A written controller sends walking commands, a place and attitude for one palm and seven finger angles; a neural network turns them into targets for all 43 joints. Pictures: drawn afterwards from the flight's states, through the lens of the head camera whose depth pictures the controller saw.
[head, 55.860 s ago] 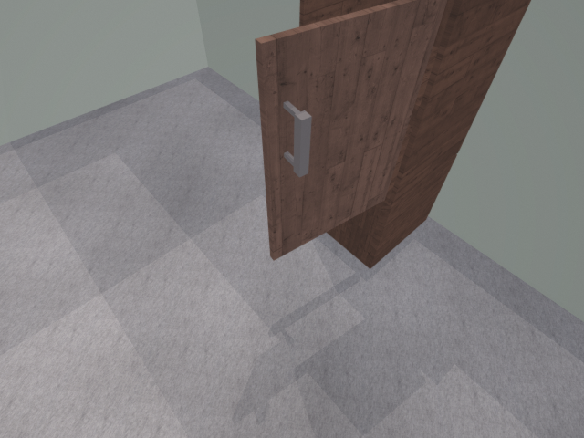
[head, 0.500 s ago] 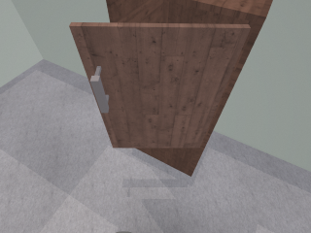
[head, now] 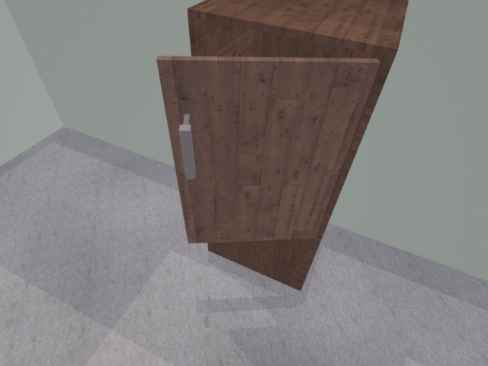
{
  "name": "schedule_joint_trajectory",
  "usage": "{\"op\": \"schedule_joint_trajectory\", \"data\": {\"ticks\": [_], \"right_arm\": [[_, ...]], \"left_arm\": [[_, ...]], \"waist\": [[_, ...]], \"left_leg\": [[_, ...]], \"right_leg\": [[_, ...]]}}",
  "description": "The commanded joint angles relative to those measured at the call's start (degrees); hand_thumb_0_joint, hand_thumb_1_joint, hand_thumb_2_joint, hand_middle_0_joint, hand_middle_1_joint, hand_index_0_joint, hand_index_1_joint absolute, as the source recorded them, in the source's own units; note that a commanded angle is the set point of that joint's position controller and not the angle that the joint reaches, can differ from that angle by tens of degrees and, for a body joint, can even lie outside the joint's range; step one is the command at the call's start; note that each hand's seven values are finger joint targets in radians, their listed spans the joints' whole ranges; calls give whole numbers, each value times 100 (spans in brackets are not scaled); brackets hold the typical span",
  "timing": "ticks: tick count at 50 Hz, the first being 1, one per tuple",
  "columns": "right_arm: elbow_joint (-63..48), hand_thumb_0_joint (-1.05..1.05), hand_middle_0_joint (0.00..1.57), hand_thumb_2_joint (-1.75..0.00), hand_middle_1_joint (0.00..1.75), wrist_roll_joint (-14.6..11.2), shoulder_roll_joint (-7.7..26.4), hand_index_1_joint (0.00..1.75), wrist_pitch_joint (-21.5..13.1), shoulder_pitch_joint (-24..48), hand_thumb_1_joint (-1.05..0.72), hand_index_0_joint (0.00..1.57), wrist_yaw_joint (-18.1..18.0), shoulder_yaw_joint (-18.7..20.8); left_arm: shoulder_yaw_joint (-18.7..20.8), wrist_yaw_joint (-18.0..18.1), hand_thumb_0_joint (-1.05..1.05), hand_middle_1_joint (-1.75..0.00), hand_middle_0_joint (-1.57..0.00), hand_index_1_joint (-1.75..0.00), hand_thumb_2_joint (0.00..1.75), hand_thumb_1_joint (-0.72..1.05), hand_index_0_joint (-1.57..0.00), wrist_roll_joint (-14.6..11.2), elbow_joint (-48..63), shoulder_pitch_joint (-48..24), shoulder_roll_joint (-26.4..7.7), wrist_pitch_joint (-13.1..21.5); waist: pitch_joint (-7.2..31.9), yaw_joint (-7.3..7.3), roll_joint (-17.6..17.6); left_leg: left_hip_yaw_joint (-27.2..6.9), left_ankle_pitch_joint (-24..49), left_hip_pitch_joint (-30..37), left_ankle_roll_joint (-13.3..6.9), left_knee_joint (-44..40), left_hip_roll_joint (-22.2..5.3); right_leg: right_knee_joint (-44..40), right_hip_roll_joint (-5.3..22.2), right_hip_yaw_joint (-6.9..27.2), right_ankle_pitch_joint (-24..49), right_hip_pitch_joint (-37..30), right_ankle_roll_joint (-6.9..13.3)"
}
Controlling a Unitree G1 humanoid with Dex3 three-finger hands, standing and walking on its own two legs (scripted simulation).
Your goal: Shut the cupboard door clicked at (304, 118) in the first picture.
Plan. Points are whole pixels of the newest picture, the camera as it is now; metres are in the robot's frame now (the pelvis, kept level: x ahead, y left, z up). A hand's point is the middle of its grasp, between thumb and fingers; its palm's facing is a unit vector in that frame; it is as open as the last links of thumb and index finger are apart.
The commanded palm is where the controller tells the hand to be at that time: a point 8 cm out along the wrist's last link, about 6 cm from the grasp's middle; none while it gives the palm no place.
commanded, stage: come to a stop and stand still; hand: left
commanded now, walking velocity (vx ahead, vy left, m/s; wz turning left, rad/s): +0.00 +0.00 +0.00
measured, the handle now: (188, 147) +0.52 +0.15 +0.08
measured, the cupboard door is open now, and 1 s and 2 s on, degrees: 29 29 29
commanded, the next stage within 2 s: look again from close up in 0.30 s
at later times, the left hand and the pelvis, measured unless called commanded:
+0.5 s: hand out of the picture -0.05 +0.15 -0.17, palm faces +0.04 -0.98 -0.18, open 7.4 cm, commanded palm none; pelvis -0.01 -0.01 +0.00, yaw +1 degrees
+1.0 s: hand out of the picture -0.01 +0.14 -0.17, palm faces +0.04 -0.99 -0.16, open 7.4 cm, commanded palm none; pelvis +0.00 -0.02 +0.01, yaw +1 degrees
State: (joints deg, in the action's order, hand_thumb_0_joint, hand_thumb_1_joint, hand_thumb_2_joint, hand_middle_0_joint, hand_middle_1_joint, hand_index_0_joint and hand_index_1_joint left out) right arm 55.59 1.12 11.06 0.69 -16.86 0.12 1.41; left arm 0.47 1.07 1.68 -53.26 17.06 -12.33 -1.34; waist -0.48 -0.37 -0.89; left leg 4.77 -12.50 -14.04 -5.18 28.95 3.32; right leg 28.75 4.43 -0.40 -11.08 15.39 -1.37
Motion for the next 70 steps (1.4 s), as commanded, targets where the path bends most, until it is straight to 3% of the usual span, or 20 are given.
{"op": "schedule_joint_trajectory", "data": {"ticks": [1,10,28,31,35,41,48,53,55,62,64,67,70], "right_arm": [[-320,0,20,-90,30,-7,941,30,-139,267,-90,20,-58,246],[72,0,20,-90,30,-34,820,30,-113,109,-90,20,-57,193],[430,0,20,-90,30,-41,408,30,-91,-89,-90,20,-81,124],[443,0,20,-90,30,-39,340,30,-93,-121,-90,20,-83,120],[477,0,20,-90,30,-43,275,30,-122,-188,-90,20,-91,111],[538,0,20,-90,30,-49,220,30,-148,-234,-90,20,-105,99],[609,0,20,-90,30,-66,177,30,-159,-247,-90,20,-110,85],[702,0,20,-90,30,-23,225,30,-144,-254,-90,20,-111,87],[660,0,20,-90,30,-6,272,30,-112,-167,-90,20,-115,120],[572,0,20,-90,30,5,247,30,-133,-217,-90,20,-147,159],[537,0,20,-90,30,11,229,30,-145,-198,-90,20,-159,163],[520,0,20,-90,30,1,82,30,-195,-252,-90,20,-177,111],[552,0,20,-90,30,7,17,30,-236,-240,-90,20,-202,61]], "left_arm": [[137,68,0,-30,-20,-30,90,90,-20,-1,138,271,-587,130],[78,93,0,-30,-20,-30,90,90,-20,-5,-255,519,-526,188],[52,130,0,-30,-20,-30,90,90,-20,5,-550,787,-167,185],[63,128,0,-30,-20,-30,90,90,-20,-9,-545,793,-136,201],[77,141,0,-30,-20,-30,90,90,-20,-13,-527,754,-85,213],[69,153,0,-30,-20,-30,90,90,-20,-29,-571,727,-5,226],[52,168,0,-30,-20,-30,90,90,-20,-43,-611,640,2,249],[58,140,0,-30,-20,-30,90,90,-20,-22,-702,688,55,223],[84,116,0,-30,-20,-30,90,90,-20,1,-708,756,70,193],[140,60,0,-30,-20,-30,90,90,-20,-9,-641,860,38,192],[162,51,0,-30,-20,-30,90,90,-20,-12,-617,906,29,197],[171,57,0,-30,-20,-30,90,90,-20,-41,-673,1020,-8,224],[200,58,0,-30,-20,-30,90,90,-20,-54,-740,1077,-58,219]], "waist": [[-396,74,241],[-420,0,82],[-582,35,68],[-497,31,-83],[-449,30,127],[-384,41,168],[-356,22,-1],[-325,24,184],[-610,70,148],[-709,61,182],[-708,73,39],[-449,68,-328],[-301,33,-380]], "left_leg": [[-1364,-1894,-835,155,-1573,-1003],[-1219,-1684,-530,226,-1377,-877],[-1134,-1675,-767,302,-1274,-818],[-1050,-1450,-668,319,-1107,-756],[-1116,-1399,-657,308,-1204,-818],[-1127,-1115,-535,314,-1241,-849],[-1031,-687,-308,329,-1158,-836],[-1272,-1699,-446,276,-1430,-938],[-1384,-2160,-720,213,-1490,-973],[-1466,-1936,-810,111,-1195,-952],[-1337,-1663,-859,127,-916,-869],[-856,-669,-704,198,-255,-664],[-477,-73,-574,284,307,-564]], "right_leg": [[-333,-18,107,-592,-223,177],[-740,77,469,-1020,156,196],[-806,54,533,-1163,242,150],[-871,105,616,-1245,298,175],[-788,79,546,-963,204,181],[-737,75,481,-532,39,190],[-815,124,497,-284,-24,199],[-667,-8,248,-917,-177,143],[-622,-39,183,-1243,-90,133],[-561,21,152,-1205,-100,240],[-635,105,248,-1199,-144,296],[-753,288,426,-849,-388,453],[-670,434,541,-304,-521,606]]}}
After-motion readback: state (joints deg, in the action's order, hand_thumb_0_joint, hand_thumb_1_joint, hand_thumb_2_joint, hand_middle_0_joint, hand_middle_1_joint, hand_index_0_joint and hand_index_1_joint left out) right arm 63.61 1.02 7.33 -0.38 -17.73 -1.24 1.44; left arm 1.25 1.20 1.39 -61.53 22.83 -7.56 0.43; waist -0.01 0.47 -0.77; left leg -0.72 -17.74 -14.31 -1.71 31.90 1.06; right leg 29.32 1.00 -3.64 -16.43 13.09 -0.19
